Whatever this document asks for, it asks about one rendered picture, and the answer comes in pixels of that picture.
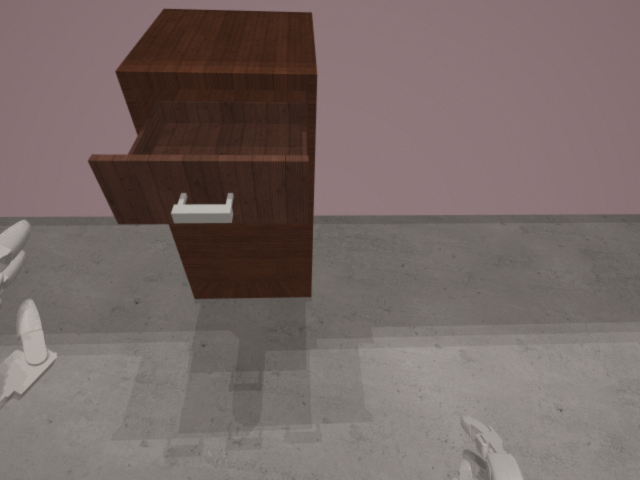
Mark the handle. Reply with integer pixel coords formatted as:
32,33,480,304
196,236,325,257
171,193,234,223

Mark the robot right hand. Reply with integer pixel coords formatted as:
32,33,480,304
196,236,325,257
453,415,524,480

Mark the cabinet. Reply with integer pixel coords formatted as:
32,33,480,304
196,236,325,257
115,9,317,299

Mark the robot left hand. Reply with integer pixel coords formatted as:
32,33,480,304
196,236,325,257
0,220,57,409

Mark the drawer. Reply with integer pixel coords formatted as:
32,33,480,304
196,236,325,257
88,101,309,224

